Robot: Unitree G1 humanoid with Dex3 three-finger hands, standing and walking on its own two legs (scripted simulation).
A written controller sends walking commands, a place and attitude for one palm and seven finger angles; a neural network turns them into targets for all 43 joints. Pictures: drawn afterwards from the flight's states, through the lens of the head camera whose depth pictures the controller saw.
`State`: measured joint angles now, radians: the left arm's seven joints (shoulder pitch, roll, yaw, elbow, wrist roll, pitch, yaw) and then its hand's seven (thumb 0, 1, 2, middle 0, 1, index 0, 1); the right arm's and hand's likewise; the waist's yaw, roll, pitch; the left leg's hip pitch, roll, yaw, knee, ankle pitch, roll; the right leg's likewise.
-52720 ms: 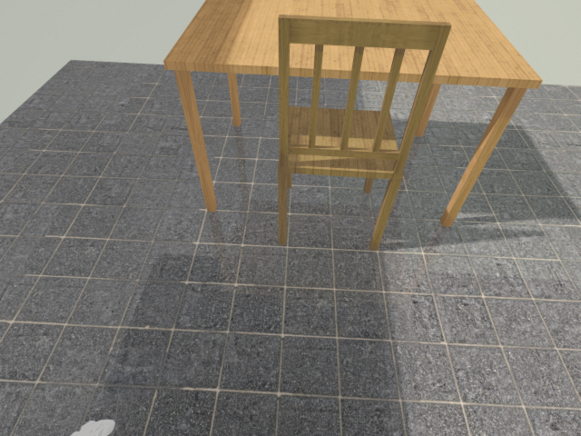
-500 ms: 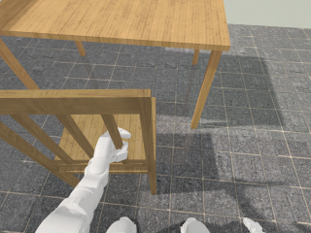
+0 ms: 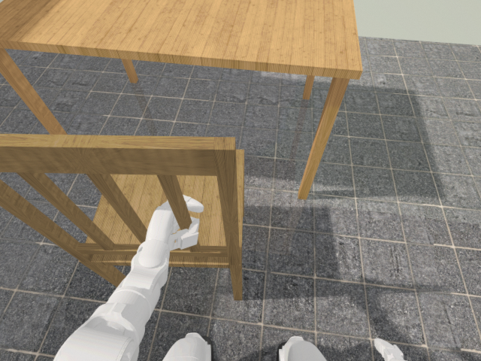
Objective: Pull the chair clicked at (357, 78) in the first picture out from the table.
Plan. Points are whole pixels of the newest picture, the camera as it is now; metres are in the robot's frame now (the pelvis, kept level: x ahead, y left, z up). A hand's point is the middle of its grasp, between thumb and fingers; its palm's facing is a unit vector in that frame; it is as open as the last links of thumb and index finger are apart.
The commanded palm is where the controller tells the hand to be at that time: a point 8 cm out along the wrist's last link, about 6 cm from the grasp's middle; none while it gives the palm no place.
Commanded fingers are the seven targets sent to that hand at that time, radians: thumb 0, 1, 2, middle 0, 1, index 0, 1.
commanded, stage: step backward, pulling the chair out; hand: left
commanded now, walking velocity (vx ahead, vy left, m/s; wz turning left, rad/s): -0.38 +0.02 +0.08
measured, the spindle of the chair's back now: (130, 217) +0.37 +0.23 -0.05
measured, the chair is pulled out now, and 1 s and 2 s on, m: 0.35 0.35 0.44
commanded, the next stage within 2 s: none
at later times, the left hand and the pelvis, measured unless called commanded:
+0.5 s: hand (192, 232) +0.34 +0.10 -0.06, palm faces -0.07 -0.98 -0.18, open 5.4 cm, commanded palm +0.35 +0.16 -0.05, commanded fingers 0.00 0.90 0.90 -0.50 -1.45 -0.50 -1.45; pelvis +0.00 +0.00 +0.00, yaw +1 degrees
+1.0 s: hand (192, 232) +0.34 +0.11 -0.06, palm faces -0.09 -0.98 -0.17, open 5.4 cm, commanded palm +0.34 +0.16 -0.05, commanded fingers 0.00 0.90 0.90 -0.50 -1.45 -0.50 -1.45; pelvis -0.01 +0.00 +0.00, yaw +1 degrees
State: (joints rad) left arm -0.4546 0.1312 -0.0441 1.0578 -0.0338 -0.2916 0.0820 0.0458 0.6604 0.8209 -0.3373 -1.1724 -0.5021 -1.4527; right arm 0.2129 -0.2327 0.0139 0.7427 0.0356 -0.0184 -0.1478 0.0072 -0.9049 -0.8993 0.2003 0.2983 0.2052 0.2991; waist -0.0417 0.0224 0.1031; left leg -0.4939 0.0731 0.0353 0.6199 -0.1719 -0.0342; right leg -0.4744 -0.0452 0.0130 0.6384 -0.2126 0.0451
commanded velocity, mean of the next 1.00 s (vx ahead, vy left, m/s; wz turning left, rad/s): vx -0.38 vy -0.02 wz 0.06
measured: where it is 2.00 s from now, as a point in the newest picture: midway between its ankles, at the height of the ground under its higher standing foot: outside the picture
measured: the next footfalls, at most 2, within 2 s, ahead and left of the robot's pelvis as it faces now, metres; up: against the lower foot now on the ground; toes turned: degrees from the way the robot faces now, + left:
left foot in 1.30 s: +0.01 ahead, +0.12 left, +0.00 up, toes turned +1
right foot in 1.92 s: -0.06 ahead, -0.15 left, +0.00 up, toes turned +0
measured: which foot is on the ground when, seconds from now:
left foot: down 0.00-1.00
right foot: down 0.00-1.00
